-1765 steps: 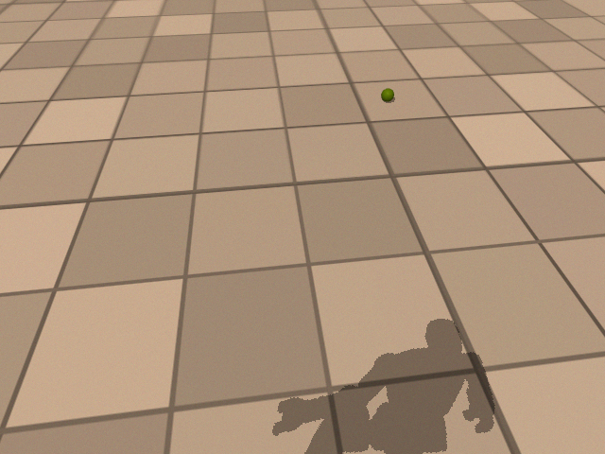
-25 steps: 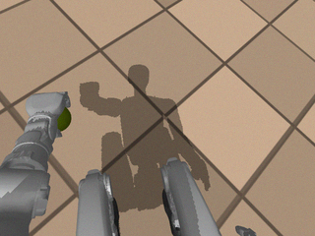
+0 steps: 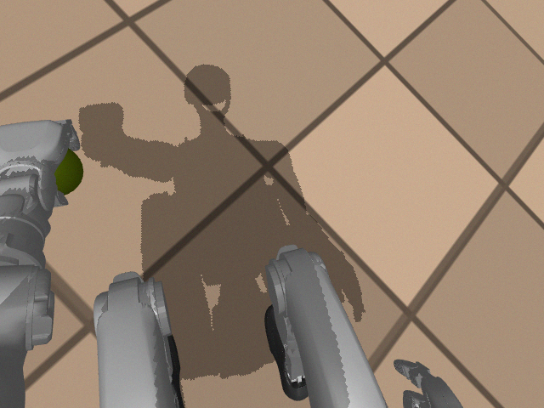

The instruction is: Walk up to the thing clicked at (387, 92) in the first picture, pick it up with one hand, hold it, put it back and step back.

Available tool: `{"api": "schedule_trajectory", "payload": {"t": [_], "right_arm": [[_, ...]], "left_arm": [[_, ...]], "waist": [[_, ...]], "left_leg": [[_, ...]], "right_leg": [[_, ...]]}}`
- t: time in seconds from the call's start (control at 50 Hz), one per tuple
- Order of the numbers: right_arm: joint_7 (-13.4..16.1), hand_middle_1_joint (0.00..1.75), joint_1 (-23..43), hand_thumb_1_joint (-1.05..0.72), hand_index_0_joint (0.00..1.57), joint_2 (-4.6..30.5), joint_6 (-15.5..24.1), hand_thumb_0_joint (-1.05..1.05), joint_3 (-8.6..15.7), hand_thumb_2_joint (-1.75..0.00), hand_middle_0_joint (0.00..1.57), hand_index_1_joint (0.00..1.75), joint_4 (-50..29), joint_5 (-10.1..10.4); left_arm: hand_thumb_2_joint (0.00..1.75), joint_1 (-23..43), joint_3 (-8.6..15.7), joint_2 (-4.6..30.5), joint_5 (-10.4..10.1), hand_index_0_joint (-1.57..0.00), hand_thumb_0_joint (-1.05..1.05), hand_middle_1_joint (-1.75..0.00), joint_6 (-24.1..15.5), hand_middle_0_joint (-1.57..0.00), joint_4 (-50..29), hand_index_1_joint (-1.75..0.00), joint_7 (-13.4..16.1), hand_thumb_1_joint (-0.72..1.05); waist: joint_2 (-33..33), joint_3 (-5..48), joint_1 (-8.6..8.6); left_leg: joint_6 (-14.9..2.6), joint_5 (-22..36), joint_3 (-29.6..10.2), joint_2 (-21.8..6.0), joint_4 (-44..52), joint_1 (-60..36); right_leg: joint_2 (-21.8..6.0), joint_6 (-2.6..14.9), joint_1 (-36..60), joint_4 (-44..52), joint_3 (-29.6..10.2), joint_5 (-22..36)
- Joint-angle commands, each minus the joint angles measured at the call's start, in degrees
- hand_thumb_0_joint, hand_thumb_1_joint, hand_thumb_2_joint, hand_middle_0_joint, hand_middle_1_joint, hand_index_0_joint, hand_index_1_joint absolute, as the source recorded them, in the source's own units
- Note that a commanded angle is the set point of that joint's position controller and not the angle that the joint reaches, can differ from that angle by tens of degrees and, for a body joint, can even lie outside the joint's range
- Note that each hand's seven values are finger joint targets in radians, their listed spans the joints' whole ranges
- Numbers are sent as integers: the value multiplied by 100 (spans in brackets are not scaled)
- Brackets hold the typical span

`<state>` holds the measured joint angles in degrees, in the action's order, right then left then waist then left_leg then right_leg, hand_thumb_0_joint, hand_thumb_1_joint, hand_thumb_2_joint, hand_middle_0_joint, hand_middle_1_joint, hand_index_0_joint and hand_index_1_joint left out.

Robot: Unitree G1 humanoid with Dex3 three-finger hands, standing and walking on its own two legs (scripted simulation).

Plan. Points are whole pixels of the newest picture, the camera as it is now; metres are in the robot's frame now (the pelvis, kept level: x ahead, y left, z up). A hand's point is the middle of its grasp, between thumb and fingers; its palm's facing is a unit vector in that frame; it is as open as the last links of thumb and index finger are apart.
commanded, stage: crouch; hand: left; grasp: from above
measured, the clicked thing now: (52, 170) +0.49 +0.26 -0.18
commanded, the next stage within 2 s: lower in 0.48 s
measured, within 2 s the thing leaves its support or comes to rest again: neither
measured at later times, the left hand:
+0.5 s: hand (58, 172) +0.50 +0.26 -0.21, palm faces -0.44 -0.04 -0.90, open 10.4 cm
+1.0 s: hand (71, 180) +0.50 +0.26 -0.27, palm faces -0.46 -0.05 -0.88, open 10.5 cm
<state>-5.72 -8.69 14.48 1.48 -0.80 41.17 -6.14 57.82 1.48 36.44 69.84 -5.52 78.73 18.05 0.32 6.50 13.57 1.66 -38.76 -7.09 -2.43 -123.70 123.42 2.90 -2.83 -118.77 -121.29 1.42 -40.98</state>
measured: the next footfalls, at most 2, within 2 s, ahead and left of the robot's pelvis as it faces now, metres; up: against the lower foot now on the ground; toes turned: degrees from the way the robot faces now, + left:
none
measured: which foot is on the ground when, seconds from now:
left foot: down 0.00-1.00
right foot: down 0.00-1.00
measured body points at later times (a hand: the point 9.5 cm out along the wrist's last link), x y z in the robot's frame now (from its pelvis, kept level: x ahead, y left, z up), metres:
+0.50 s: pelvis -0.01 +0.00 -0.06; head +0.24 +0.06 +0.31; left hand +0.52 +0.26 -0.16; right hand +0.01 -0.26 -0.16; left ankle +0.07 +0.14 -0.37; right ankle +0.08 -0.13 -0.37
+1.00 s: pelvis -0.01 +0.00 -0.08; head +0.26 +0.07 +0.27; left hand +0.52 +0.26 -0.22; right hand +0.01 -0.27 -0.17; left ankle +0.07 +0.14 -0.37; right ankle +0.08 -0.13 -0.37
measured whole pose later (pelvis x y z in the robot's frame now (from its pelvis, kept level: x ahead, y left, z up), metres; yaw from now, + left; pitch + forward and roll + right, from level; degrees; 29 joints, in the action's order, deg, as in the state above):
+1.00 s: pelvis -0.01 +0.00 -0.08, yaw -4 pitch +34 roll -9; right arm -7.1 -8.6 16.0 1.8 -9.5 39.2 -8.9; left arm 64.0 3.5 47.7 72.5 -8.8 88.2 21.1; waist -2.8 -1.6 18.5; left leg 2.5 -38.7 -11.9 -1.5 -139.5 135.2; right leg 4.5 -3.7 -129.3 -134.9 4.3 -40.3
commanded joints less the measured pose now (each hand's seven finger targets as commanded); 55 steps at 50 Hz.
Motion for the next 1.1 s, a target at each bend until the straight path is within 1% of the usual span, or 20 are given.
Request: {"api": "schedule_trajectory", "payload": {"t": [0.0, 0.06, 0.1, 0.18, 0.24, 0.28, 0.32, 0.34, 0.44, 0.54, 0.56, 0.58, 0.64, 0.68, 0.7, 0.76, 0.86, 0.92, 0.98, 1.08], "right_arm": [[11, 30, -1383, -91, 20, 1252, -16, 0, 388, -90, 20, 30, -52, -39], [-17, 30, -1404, -91, 20, 1284, -23, 0, 319, -90, 20, 30, -71, -66], [-7, 30, -1355, -91, 20, 1332, -41, 0, 309, -90, 20, 30, -69, -50], [23, 30, -1380, -91, 20, 1386, -37, 0, 219, -90, 20, 30, -43, -80], [30, 30, -1366, -90, 20, 1430, -20, 0, 163, -90, 20, 30, -50, -80], [49, 30, -1335, -91, 20, 1429, -39, 0, 123, -90, 20, 30, -26, -87], [42, 30, -1342, -90, 20, 1440, -26, 0, 67, -90, 20, 30, -35, -106], [56, 30, -1357, -91, 20, 1472, -25, 0, 35, -90, 20, 30, -29, -100], [38, 30, -1334, -91, 20, 1450, -22, 0, -71, -90, 20, 30, -33, -134], [30, 30, -1342, -91, 20, 1491, -26, 0, -125, -90, 20, 30, -66, -138], [12, 30, -1351, -91, 20, 1465, -20, 0, -139, -90, 20, 30, -76, -147], [3, 30, -1369, -91, 20, 1485, -25, 0, -149, -90, 20, 30, -64, -140], [-7, 30, -1383, -91, 20, 1507, -45, 0, -183, -90, 20, 30, -77, -159], [-16, 30, -1398, -91, 20, 1534, -32, 0, -231, -90, 20, 30, -76, -168], [-20, 30, -1353, -91, 20, 1525, -33, 0, -251, -90, 20, 30, -79, -167], [-17, 30, -1321, -91, 20, 1575, -30, 0, -295, -90, 20, 30, -124, -193], [-57, 30, -1342, -91, 20, 1597, 20, 0, -355, -90, 20, 30, -154, -259], [-71, 30, -1337, -92, 20, 1642, 54, 0, -403, -90, 20, 30, -182, -310], [-87, 30, -1312, -92, 20, 1666, 108, 0, -415, -90, 20, 30, -174, -349], [-135, 30, -1298, -91, 20, 1741, 147, 0, -465, -90, 20, 30, -225, -389]], "left_arm": [[94, 2277, 253, 1601, 51, -89, 0, -100, -79, -84, -838, -96, 300, 53], [93, 2147, 165, 1431, 57, -90, 0, -100, -118, -85, -500, -95, 319, 55], [92, 2428, 225, 1702, 62, -86, 0, -101, -152, -81, -687, -95, 340, 51], [93, 2565, 157, 1637, 63, -86, 0, -102, -144, -81, -363, -97, 380, 51], [92, 2610, 177, 1739, 61, -85, 0, -102, -137, -79, -231, -96, 379, 51], [91, 2851, 123, 1804, 63, -82, 0, -98, -160, -78, -369, -94, 366, 46], [91, 2643, 99, 1774, 62, -83, 0, -101, -123, -78, -98, -95, 359, 48], [94, 2853, 181, 1998, 100, -83, 0, -101, -138, -78, -369, -96, 372, 47], [95, 2775, 140, 1984, 118, -84, 0, -100, -127, -80, -101, -96, 390, 48], [97, 2762, 234, 2216, 115, -86, 0, -100, -116, -83, -209, -96, 385, 50], [97, 2621, 140, 2064, 96, -87, 0, -102, -88, -83, -50, -98, 347, 51], [98, 2827, 173, 2142, 69, -85, 0, -100, -115, -83, -317, -97, 345, 47], [97, 2640, 124, 2039, 66, -85, 0, -102, -84, -82, -69, -98, 344, 48], [96, 2530, 53, 1946, 15, -85, 0, -103, -78, -81, 214, -99, 329, 48], [98, 2591, 48, 1999, 6, -84, 0, -102, -98, -80, 183, -99, 309, 46], [99, 2673, 130, 2247, 78, -85, 0, -104, -172, -81, 83, -100, 336, 47], [99, 2681, 141, 2225, 156, -86, 0, -106, -294, -83, 107, -102, 455, 50], [102, 2769, 328, 2583, 205, -87, 0, -109, -347, -83, -30, -105, 598, 51], [102, 2645, 293, 2439, 231, -88, 0, -110, -332, -84, 154, -105, 711, 53], [105, 2571, 415, 2677, 202, -86, 0, -107, -235, -82, 159, -103, 818, 51]], "waist": [[1532, 4138, 85], [1415, 3885, 233], [1519, 4040, 135], [1581, 3764, 287], [1682, 3581, 301], [1786, 3692, 319], [1670, 3535, 364], [1785, 3689, 326], [1857, 3617, 385], [1863, 3580, 330], [1778, 3500, 394], [1883, 3641, 412], [1787, 3576, 434], [1573, 3253, 568], [1626, 3217, 531], [1873, 3227, 496], [1966, 3158, 638], [2028, 3403, 593], [2133, 3243, 673], [2022, 3322, 637]], "left_leg": [[-324, 1506, 556, 102, 834, -2940], [-311, 1319, 466, 87, 776, -2804], [-316, 1235, 494, 100, 719, -2733], [-301, 961, 457, 102, 619, -2543], [-273, 723, 363, 104, 648, -2518], [-265, 694, 364, 103, 570, -2512], [-281, 779, 357, 99, 452, -2422], [-282, 836, 374, 108, 407, -2451], [-287, 828, 395, 110, 254, -2208], [-301, 876, 411, 117, 166, -2033], [-304, 907, 398, 95, 97, -2074], [-299, 980, 391, 96, 71, -2063], [-299, 1113, 362, 91, -2, -2037], [-325, 1074, 322, 89, -79, -1820], [-321, 1014, 320, 97, -54, -1781], [-284, 1006, 295, 93, -102, -1859], [-271, 1084, 273, 84, -264, -1943], [-284, 1192, 290, 72, -382, -1902], [-258, 1172, 259, 57, -404, -1992], [-299, 1209, 252, 41, -542, -1737]], "right_leg": [[56, 427, 1942, 1190, 461, 1926], [75, 439, 1712, 1042, 587, 1735], [100, 449, 1717, 996, 587, 1678], [99, 459, 1353, 839, 670, 1424], [88, 493, 1085, 702, 744, 1195], [113, 507, 1047, 635, 765, 1182], [117, 487, 1041, 583, 779, 1280], [104, 483, 1052, 556, 762, 1338], [153, 482, 1030, 429, 796, 1346], [149, 462, 1115, 369, 804, 1400], [171, 452, 1137, 364, 820, 1452], [171, 451, 1170, 324, 828, 1519], [175, 433, 1181, 262, 866, 1656], [177, 416, 1102, 253, 882, 1648], [186, 433, 1058, 230, 881, 1592], [183, 452, 970, 121, 927, 1537], [193, 431, 980, 19, 962, 1658], [210, 394, 1200, 8, 952, 1792], [217, 420, 985, -72, 1013, 1771], [246, 385, 1197, -50, 995, 1855]]}}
